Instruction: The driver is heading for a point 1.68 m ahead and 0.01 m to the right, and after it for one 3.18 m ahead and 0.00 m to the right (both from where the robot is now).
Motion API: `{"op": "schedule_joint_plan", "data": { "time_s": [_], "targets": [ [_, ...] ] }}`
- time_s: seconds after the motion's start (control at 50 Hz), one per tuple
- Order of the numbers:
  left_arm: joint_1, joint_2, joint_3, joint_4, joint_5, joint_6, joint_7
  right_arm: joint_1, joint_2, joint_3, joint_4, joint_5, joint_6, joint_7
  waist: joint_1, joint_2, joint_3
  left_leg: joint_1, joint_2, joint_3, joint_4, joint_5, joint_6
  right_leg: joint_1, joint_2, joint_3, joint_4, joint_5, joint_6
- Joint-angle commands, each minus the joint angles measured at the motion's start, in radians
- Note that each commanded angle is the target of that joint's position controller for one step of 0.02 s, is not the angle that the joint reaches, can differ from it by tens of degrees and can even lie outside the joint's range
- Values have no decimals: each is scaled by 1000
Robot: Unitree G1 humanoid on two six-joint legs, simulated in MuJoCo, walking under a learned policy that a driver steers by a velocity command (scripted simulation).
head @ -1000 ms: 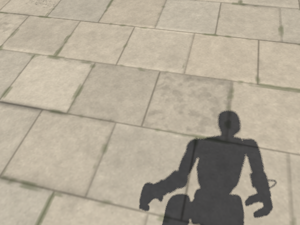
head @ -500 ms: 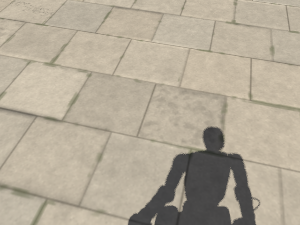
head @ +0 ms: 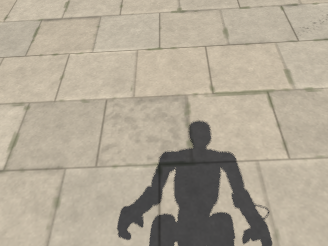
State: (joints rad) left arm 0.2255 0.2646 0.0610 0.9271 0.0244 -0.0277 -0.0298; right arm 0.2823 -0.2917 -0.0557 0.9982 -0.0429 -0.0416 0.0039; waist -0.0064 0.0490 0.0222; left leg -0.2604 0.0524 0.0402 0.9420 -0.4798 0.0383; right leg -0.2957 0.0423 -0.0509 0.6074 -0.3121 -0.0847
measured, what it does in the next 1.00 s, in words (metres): walks ahead: left foot, then right foot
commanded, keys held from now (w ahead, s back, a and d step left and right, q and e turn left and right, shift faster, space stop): w+e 0.32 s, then w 0.12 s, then w+q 0.56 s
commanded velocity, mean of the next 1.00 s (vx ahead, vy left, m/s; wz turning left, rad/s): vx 0.47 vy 0.00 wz -0.10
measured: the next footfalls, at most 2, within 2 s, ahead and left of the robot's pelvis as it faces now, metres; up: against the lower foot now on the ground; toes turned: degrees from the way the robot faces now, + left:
left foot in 0.42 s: +0.42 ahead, +0.02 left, +0.00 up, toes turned -15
right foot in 0.90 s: +0.61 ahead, -0.22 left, +0.00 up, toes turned -5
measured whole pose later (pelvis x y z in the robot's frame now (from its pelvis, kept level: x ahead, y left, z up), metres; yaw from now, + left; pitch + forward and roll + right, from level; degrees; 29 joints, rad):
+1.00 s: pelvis +0.53 -0.12 +0.01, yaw -3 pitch +1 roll +1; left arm 0.09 0.23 0.02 0.76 0.04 -0.08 0.01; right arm 0.39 -0.27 -0.07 0.90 -0.01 -0.04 0.01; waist -0.06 0.02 0.03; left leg -0.29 -0.06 -0.07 0.99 -0.42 0.08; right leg -0.35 0.01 -0.04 0.51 -0.19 -0.04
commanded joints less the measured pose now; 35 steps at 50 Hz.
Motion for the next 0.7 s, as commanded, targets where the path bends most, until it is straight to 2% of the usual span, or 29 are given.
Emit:
{"op": "schedule_joint_plan", "data": {
  "time_s": [0.02,0.04,0.06,0.08,0.12,0.2,0.26,0.32,0.36,0.38,0.4,0.42,0.44,0.46,0.48,0.5,0.52,0.56,0.6,0.66,0.7],
  "targets": [
    [144,161,37,-12,-6,-7,14,-134,-82,-4,-130,15,-48,25,41,-78,88,-507,40,-77,212,148,20,280,-310,569,-437,-133,-184],
    [110,152,33,-29,-11,-14,19,-120,-82,-4,-119,5,-49,25,20,-71,79,-455,51,-74,160,197,8,261,-263,490,-436,9,-159],
    [102,131,27,-32,-15,-20,23,-105,-84,-2,-112,-9,-39,27,9,-95,56,-417,52,-65,129,232,-9,260,-224,423,-438,143,-144],
    [125,123,23,-26,-19,-28,24,-106,-81,-2,-118,-12,-28,29,7,-107,36,-403,39,-50,123,251,-24,272,-210,388,-427,275,-147],
    [176,122,24,-9,-26,-37,25,-140,-69,1,-142,-7,-9,29,8,-97,25,-428,25,-32,93,274,-49,296,-193,346,-413,429,-152],
    [251,119,24,5,-21,-33,32,-300,-48,13,-222,0,0,31,50,-107,59,-492,1,-2,-50,350,-78,298,-167,336,-413,494,-149],
    [278,120,25,8,-16,-30,38,-399,-32,26,-273,8,-6,36,80,-122,72,-458,-28,6,-199,422,-71,300,-155,340,-392,570,-136],
    [280,136,29,7,-13,-32,46,-440,-45,29,-317,19,-12,33,83,-136,69,-379,-49,-3,-312,453,-39,324,-178,376,-370,662,-117],
    [226,144,28,-2,-13,-39,51,-340,-66,23,-298,21,-18,24,27,-140,35,-192,-75,2,-395,441,1,305,-174,350,-326,793,-75],
    [215,154,30,-3,-10,-43,49,-241,-91,10,-268,21,-22,14,-8,-144,-17,-59,-106,9,-396,400,19,308,-164,340,-234,938,-55],
    [208,163,31,0,-6,-46,44,-93,-113,-2,-223,25,-28,2,-70,-127,-93,88,-119,16,-437,391,38,315,-137,316,-68,997,-39],
    [203,145,27,-4,-7,-52,38,53,-139,-13,-193,14,-38,-14,-135,-99,-169,291,-34,-52,-461,372,65,210,-95,291,144,836,-29],
    [277,52,6,-29,-22,-56,33,166,-221,-31,-191,-14,-42,-27,-119,75,-307,512,230,-406,-479,186,132,17,1,224,457,372,-8],
    [383,56,10,-13,-36,-51,30,148,-246,-46,-160,-2,-28,-15,-49,274,-359,559,363,-850,-656,164,249,-174,126,182,684,-195,9],
    [320,104,12,-3,-1,-43,35,31,-161,-32,-184,18,-24,-3,-17,91,-186,407,319,-788,-690,27,248,-255,46,205,738,-121,-5],
    [206,104,10,-24,11,-45,27,-43,-88,-17,-197,26,-28,3,-20,-19,-74,271,272,-624,-695,55,239,-264,6,189,703,-42,-6],
    [149,89,6,-44,13,-46,20,-61,-56,-7,-188,19,-32,6,-4,-45,-19,185,217,-520,-714,157,220,-255,-28,168,646,-10,-8],
    [119,72,1,-64,30,-34,9,-24,-43,3,-149,23,-45,6,26,2,-4,113,153,-408,-728,366,203,-215,-67,138,560,0,11],
    [103,50,-8,-78,34,-27,4,30,-52,0,-120,32,-58,10,36,16,-17,109,133,-364,-730,509,218,-217,-77,108,496,-3,37],
    [-26,34,-25,-130,29,-23,-1,79,-81,-10,-101,37,-53,3,19,13,24,64,112,-317,-776,488,230,-260,-100,65,323,52,84],
    [-128,24,-37,-167,23,-24,-4,108,-84,-14,-94,38,-46,2,-5,17,43,38,87,-295,-787,471,211,-242,-95,46,188,138,105]
  ]
}}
